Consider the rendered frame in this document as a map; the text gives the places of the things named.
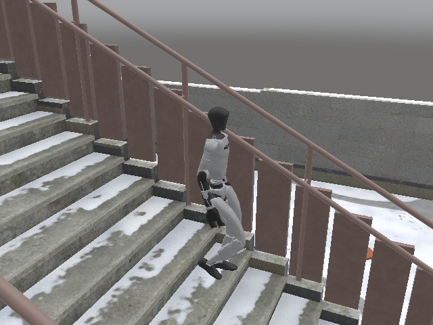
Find stairs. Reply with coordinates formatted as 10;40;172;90
0;73;339;325

